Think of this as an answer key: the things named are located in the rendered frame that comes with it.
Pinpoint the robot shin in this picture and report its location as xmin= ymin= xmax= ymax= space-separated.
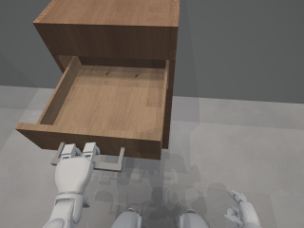
xmin=185 ymin=209 xmax=196 ymax=214
xmin=127 ymin=208 xmax=136 ymax=213

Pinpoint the robot left shin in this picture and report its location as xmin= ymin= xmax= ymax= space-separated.
xmin=127 ymin=208 xmax=136 ymax=213

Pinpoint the drawer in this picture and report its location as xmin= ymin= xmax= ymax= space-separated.
xmin=15 ymin=56 xmax=169 ymax=161

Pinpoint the right robot hand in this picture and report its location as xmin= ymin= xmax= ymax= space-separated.
xmin=224 ymin=189 xmax=261 ymax=228

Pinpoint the left robot forearm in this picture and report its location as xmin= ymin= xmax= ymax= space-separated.
xmin=43 ymin=193 xmax=85 ymax=228

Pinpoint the cabinet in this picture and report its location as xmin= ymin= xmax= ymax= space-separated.
xmin=32 ymin=0 xmax=180 ymax=149

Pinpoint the handle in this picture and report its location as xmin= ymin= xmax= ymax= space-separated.
xmin=50 ymin=142 xmax=125 ymax=173

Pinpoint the left robot hand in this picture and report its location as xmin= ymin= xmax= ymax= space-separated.
xmin=54 ymin=142 xmax=101 ymax=208

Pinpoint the robot right shin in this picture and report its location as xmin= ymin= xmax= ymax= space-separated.
xmin=185 ymin=209 xmax=196 ymax=214

